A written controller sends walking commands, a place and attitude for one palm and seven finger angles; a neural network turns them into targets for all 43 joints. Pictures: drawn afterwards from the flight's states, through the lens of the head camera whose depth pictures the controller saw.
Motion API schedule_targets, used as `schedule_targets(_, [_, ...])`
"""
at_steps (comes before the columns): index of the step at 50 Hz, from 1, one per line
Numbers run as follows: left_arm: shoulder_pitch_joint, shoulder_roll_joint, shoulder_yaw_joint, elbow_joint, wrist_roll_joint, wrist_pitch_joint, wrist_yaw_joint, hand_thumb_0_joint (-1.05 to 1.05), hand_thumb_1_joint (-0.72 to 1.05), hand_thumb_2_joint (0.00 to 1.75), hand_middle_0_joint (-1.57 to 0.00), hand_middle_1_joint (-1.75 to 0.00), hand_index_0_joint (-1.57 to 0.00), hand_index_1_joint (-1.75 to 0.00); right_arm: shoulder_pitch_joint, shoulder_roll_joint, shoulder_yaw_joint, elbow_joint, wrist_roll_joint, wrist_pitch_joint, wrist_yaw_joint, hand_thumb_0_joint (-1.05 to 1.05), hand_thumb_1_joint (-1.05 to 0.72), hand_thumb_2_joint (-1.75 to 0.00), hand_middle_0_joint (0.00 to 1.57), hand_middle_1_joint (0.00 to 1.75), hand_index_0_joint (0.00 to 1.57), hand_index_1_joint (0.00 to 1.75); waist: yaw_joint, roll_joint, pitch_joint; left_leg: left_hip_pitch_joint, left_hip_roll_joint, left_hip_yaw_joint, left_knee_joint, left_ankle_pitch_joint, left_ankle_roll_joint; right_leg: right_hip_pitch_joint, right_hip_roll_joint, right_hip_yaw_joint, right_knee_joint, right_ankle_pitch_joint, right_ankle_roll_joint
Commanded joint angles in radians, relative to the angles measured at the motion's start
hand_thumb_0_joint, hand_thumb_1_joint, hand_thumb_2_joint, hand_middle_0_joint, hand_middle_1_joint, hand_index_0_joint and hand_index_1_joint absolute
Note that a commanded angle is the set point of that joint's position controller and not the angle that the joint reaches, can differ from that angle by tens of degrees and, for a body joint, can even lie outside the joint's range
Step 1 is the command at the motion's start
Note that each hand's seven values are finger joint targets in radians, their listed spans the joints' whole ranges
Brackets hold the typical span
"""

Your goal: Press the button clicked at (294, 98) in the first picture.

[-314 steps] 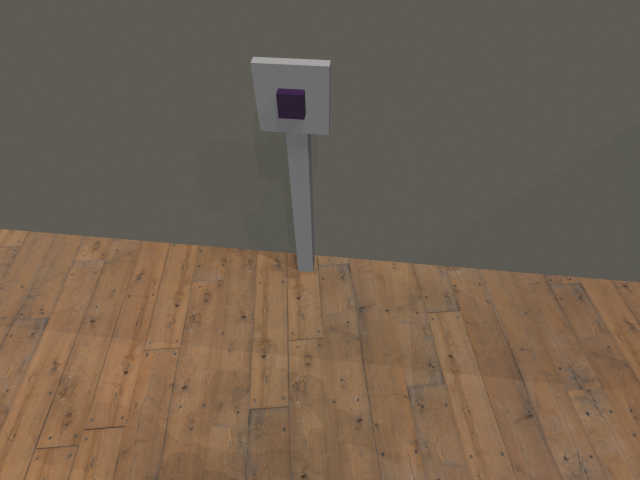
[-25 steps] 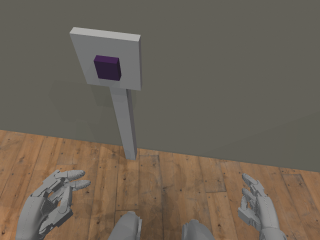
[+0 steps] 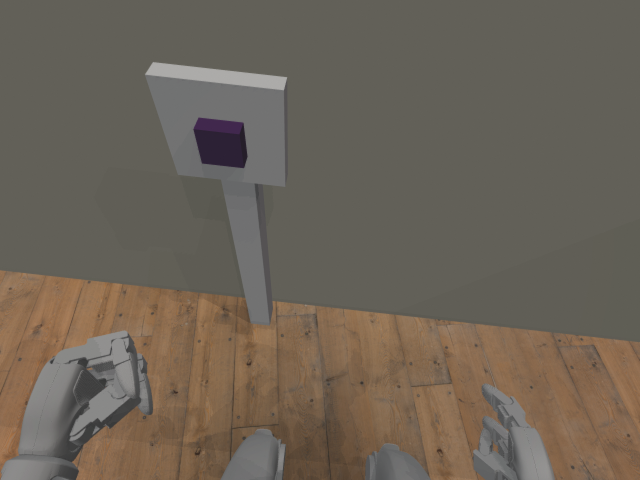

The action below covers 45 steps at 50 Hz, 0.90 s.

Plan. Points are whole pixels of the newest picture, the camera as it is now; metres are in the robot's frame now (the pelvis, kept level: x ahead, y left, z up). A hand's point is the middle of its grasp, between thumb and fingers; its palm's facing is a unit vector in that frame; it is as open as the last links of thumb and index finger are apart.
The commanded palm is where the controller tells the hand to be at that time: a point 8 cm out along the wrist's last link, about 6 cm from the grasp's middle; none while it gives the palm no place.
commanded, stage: raise the hand and make a fist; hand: left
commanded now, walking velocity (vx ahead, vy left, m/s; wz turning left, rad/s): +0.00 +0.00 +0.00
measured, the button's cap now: (222, 142) +0.55 +0.19 +0.08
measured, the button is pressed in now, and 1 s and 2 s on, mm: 0 0 0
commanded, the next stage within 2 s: aim a knuckle at the button in 1.06 s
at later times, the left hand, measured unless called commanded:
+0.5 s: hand (147, 367) +0.22 +0.20 +0.07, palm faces -0.01 -1.00 -0.04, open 3.1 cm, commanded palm +0.20 +0.25 +0.08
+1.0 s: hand (163, 341) +0.25 +0.19 +0.07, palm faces -0.01 -1.00 -0.05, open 3.1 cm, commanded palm +0.22 +0.25 +0.08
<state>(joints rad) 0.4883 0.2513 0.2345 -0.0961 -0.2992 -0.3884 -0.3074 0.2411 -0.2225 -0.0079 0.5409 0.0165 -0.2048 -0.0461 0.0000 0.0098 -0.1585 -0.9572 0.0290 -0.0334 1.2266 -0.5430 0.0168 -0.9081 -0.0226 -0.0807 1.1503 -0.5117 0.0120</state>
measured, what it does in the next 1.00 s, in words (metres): stands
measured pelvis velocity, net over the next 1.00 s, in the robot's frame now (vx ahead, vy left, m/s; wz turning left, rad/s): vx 0.02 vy -0.01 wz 0.00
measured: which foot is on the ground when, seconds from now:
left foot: down 0.00-1.00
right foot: down 0.00-1.00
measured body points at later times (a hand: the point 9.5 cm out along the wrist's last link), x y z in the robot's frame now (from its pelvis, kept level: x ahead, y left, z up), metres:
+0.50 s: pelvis +0.01 -0.01 +0.01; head +0.06 +0.01 +0.46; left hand +0.22 +0.25 +0.07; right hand +0.19 -0.24 -0.05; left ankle +0.03 +0.10 -0.64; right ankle +0.03 -0.14 -0.64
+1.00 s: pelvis +0.02 -0.01 +0.02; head +0.08 +0.00 +0.47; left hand +0.24 +0.24 +0.08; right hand +0.20 -0.26 -0.05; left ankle +0.03 +0.10 -0.64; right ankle +0.03 -0.14 -0.64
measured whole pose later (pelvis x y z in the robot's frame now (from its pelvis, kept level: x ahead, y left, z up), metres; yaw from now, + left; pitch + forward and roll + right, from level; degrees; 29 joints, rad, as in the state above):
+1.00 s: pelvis +0.02 -0.01 +0.02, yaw +0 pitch +14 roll -2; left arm 0.37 0.26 0.22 -0.01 -0.30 -0.35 -0.31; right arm 0.25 -0.24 0.01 0.53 0.02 -0.18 -0.06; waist -0.01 0.02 -0.15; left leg -0.83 0.04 -0.03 1.11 -0.53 0.00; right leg -0.79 -0.01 -0.08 1.05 -0.51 -0.01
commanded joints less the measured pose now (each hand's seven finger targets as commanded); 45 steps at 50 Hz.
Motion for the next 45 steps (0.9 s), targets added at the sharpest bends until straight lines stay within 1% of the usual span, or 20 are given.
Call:
schedule_targets(1, [-0.039,0.141,0.045,-0.194,-0.009,-0.059,-0.015,0.0,0.9,0.9,-1.3,-1.5,-1.3,-1.5,-0.066,-0.143,-0.054,-0.172,0.012,-0.062,-0.015,0.0,-0.9,-0.9,0.2,0.3,0.2,0.3,-0.006,0.081,-0.158,0.174,-0.024,-0.04,-0.248,0.133,-0.003,0.078,0.051,0.002,-0.161,0.046,-0.041])
schedule_targets(2, [-0.038,0.152,0.061,-0.209,-0.011,-0.054,-0.016,0.0,0.9,0.9,-1.3,-1.5,-1.3,-1.5,-0.063,-0.143,-0.054,-0.178,0.013,-0.061,-0.017,0.0,-0.9,-0.9,0.2,0.3,0.2,0.3,0.002,0.087,-0.185,0.184,-0.025,-0.034,-0.253,0.142,-0.003,0.096,0.047,0.004,-0.166,0.05,-0.04])
schedule_targets(4, [-0.028,0.155,0.075,-0.22,-0.014,-0.043,-0.006,0.0,0.9,0.9,-1.3,-1.5,-1.3,-1.5,-0.061,-0.14,-0.052,-0.182,0.016,-0.056,-0.02,0.0,-0.9,-0.9,0.2,0.3,0.2,0.3,0.008,0.083,-0.184,0.203,-0.024,-0.038,-0.27,0.15,-0.005,0.11,0.049,-0.005,-0.173,0.06,-0.041])
schedule_targets(5, [-0.033,0.147,0.074,-0.226,-0.021,-0.039,0.0,0.0,0.9,0.9,-1.3,-1.5,-1.3,-1.5,-0.064,-0.136,-0.052,-0.183,0.016,-0.055,-0.02,0.0,-0.9,-0.9,0.2,0.3,0.2,0.3,0.01,0.098,-0.179,0.21,-0.027,-0.036,-0.273,0.159,-0.005,0.116,0.049,-0.005,-0.178,0.068,-0.04])
schedule_targets(6, [-0.043,0.167,0.095,-0.224,-0.024,-0.037,0.006,0.0,0.9,0.9,-1.3,-1.5,-1.3,-1.5,-0.066,-0.135,-0.051,-0.182,0.015,-0.053,-0.022,0.0,-0.9,-0.9,0.2,0.3,0.2,0.3,0.015,0.087,-0.18,0.207,-0.025,-0.038,-0.274,0.161,-0.007,0.127,0.053,-0.005,-0.173,0.069,-0.043])
schedule_targets(7, [-0.039,0.153,0.085,-0.234,-0.024,-0.036,0.011,0.0,0.9,0.9,-1.3,-1.5,-1.3,-1.5,-0.064,-0.133,-0.049,-0.186,0.015,-0.051,-0.022,0.0,-0.9,-0.9,0.2,0.3,0.2,0.3,0.015,0.104,-0.18,0.218,-0.027,-0.034,-0.277,0.168,-0.007,0.129,0.052,-0.006,-0.179,0.075,-0.042])
schedule_targets(9, [-0.036,0.131,0.069,-0.21,-0.022,-0.03,0.021,0.0,0.9,0.9,-1.3,-1.5,-1.3,-1.5,-0.061,-0.13,-0.046,-0.181,0.015,-0.047,-0.02,0.0,-0.9,-0.9,0.2,0.3,0.2,0.3,0.005,0.105,-0.151,0.217,-0.026,-0.032,-0.282,0.153,-0.008,0.121,0.052,-0.009,-0.19,0.069,-0.04])
schedule_targets(11, [-0.05,0.132,0.062,-0.165,-0.018,-0.019,0.021,0.0,0.9,0.9,-1.3,-1.5,-1.3,-1.5,-0.055,-0.134,-0.043,-0.18,0.014,-0.041,-0.02,0.0,-0.9,-0.9,0.2,0.3,0.2,0.3,-0.002,0.064,-0.125,0.197,-0.026,-0.038,-0.282,0.143,-0.006,0.123,0.057,-0.01,-0.194,0.063,-0.041])
schedule_targets(15, [-0.083,0.128,0.039,-0.142,-0.01,-0.001,-0.003,0.0,0.9,0.9,-1.3,-1.5,-1.3,-1.5,-0.044,-0.143,-0.041,-0.186,0.016,-0.044,-0.021,0.0,-0.9,-0.9,0.2,0.3,0.2,0.3,-0.015,0.062,-0.121,0.202,-0.028,-0.028,-0.279,0.142,-0.003,0.124,0.05,-0.001,-0.215,0.067,-0.035])
schedule_targets(21, [-0.139,0.176,0.084,-0.181,-0.024,-0.014,-0.008,0.0,0.9,0.9,-1.3,-1.5,-1.3,-1.5,-0.037,-0.143,-0.036,-0.185,0.012,-0.051,-0.028,0.0,-0.9,-0.9,0.2,0.3,0.2,0.3,-0.003,0.051,-0.172,0.229,-0.029,-0.021,-0.269,0.206,0.001,0.177,0.052,0.011,-0.221,0.115,-0.038])
schedule_targets(25, [-0.138,0.148,0.075,-0.161,-0.026,-0.021,-0.002,0.0,0.9,0.9,-1.3,-1.5,-1.3,-1.5,-0.034,-0.139,-0.035,-0.174,0.014,-0.048,-0.027,0.0,-0.9,-0.9,0.2,0.3,0.2,0.3,-0.005,0.062,-0.166,0.237,-0.029,-0.013,-0.267,0.232,-0.001,0.185,0.049,0.011,-0.226,0.143,-0.035])
schedule_targets(28, [-0.145,0.148,0.062,-0.148,-0.016,-0.008,-0.002,0.0,0.9,0.9,-1.3,-1.5,-1.3,-1.5,-0.03,-0.14,-0.035,-0.171,0.015,-0.044,-0.025,0.0,-0.9,-0.9,0.2,0.3,0.2,0.3,-0.011,0.071,-0.17,0.254,-0.029,-0.01,-0.271,0.258,0.0,0.198,0.047,0.01,-0.229,0.177,-0.034])
schedule_targets(29, [-0.144,0.15,0.062,-0.15,-0.013,-0.002,-0.003,0.0,0.9,0.9,-1.3,-1.5,-1.3,-1.5,-0.029,-0.142,-0.035,-0.171,0.015,-0.045,-0.024,0.0,-0.9,-0.9,0.2,0.3,0.2,0.3,-0.006,0.089,-0.179,0.262,-0.029,-0.01,-0.276,0.268,-0.001,0.204,0.046,0.009,-0.229,0.187,-0.035])
schedule_targets(30, [-0.149,0.152,0.059,-0.152,-0.011,0.004,-0.004,0.0,0.9,0.9,-1.3,-1.5,-1.3,-1.5,-0.027,-0.143,-0.035,-0.173,0.016,-0.044,-0.024,0.0,-0.9,-0.9,0.2,0.3,0.2,0.3,-0.01,0.087,-0.179,0.269,-0.029,-0.009,-0.28,0.277,-0.001,0.209,0.045,0.008,-0.232,0.197,-0.034])
schedule_targets(32, [-0.153,0.151,0.061,-0.133,-0.015,0.016,-0.008,0.0,0.9,0.9,-1.3,-1.5,-1.3,-1.5,-0.025,-0.144,-0.037,-0.173,0.016,-0.037,-0.026,0.0,-0.9,-0.9,0.2,0.3,0.2,0.3,-0.012,0.04,-0.186,0.261,-0.03,-0.007,-0.277,0.295,0.003,0.237,0.046,0.012,-0.238,0.226,-0.031])
schedule_targets(34, [-0.153,0.151,0.07,-0.119,-0.02,0.021,-0.008,0.0,0.9,0.9,-1.3,-1.5,-1.3,-1.5,-0.024,-0.143,-0.038,-0.171,0.017,-0.035,-0.027,0.0,-0.9,-0.9,0.2,0.3,0.2,0.3,-0.013,0.034,-0.174,0.259,-0.03,-0.001,-0.278,0.293,0.002,0.241,0.044,0.015,-0.248,0.23,-0.028])
schedule_targets(35, [-0.154,0.149,0.073,-0.12,-0.024,0.019,-0.008,0.0,0.9,0.9,-1.3,-1.5,-1.3,-1.5,-0.025,-0.144,-0.038,-0.172,0.017,-0.034,-0.028,0.0,-0.9,-0.9,0.2,0.3,0.2,0.3,-0.01,0.045,-0.174,0.259,-0.032,0.0,-0.278,0.296,0.002,0.24,0.043,0.015,-0.248,0.235,-0.028])
schedule_targets(38, [-0.149,0.152,0.087,-0.095,-0.027,0.008,-0.003,0.0,0.9,0.9,-1.3,-1.5,-1.3,-1.5,-0.028,-0.14,-0.038,-0.168,0.015,-0.029,-0.026,0.0,-0.9,-0.9,0.2,0.3,0.2,0.3,-0.004,0.022,-0.166,0.25,-0.032,0.003,-0.276,0.308,0.0,0.257,0.042,0.019,-0.247,0.253,-0.029])
schedule_targets(42, [-0.163,0.151,0.078,-0.104,-0.022,-0.016,-0.001,0.0,0.9,0.9,-1.3,-1.5,-1.3,-1.5,-0.029,-0.141,-0.039,-0.171,0.012,-0.027,-0.023,0.0,-0.9,-0.9,0.2,0.3,0.2,0.3,-0.005,0.034,-0.18,0.253,-0.031,0.007,-0.269,0.319,0.001,0.255,0.041,0.025,-0.24,0.265,-0.028])
schedule_targets(45, [-0.161,0.144,0.066,-0.116,-0.018,-0.028,0.0,0.0,0.9,0.9,-1.3,-1.5,-1.3,-1.5,-0.028,-0.14,-0.041,-0.168,0.014,-0.029,-0.021,0.0,-0.9,-0.9,0.2,0.3,0.2,0.3,-0.008,0.065,-0.183,0.274,-0.031,0.007,-0.275,0.327,0.0,0.247,0.04,0.021,-0.239,0.273,-0.029])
